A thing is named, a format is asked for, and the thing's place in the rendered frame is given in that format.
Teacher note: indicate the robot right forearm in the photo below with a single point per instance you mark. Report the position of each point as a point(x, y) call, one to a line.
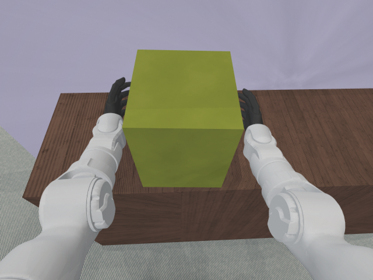
point(271, 169)

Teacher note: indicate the robot left forearm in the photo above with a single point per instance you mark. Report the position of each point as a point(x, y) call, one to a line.
point(102, 156)

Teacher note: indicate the robot left upper arm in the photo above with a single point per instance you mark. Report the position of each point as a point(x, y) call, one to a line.
point(72, 213)

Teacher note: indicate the robot right hand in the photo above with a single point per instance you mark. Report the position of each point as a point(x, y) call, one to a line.
point(252, 114)

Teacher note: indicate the robot left hand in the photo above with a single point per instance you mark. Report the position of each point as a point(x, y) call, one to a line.
point(114, 103)

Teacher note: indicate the robot right upper arm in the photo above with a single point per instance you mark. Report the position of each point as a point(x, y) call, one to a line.
point(311, 225)

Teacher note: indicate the pedestal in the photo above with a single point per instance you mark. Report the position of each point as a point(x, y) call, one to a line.
point(325, 134)

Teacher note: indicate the carton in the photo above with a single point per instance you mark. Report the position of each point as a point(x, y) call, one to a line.
point(183, 120)

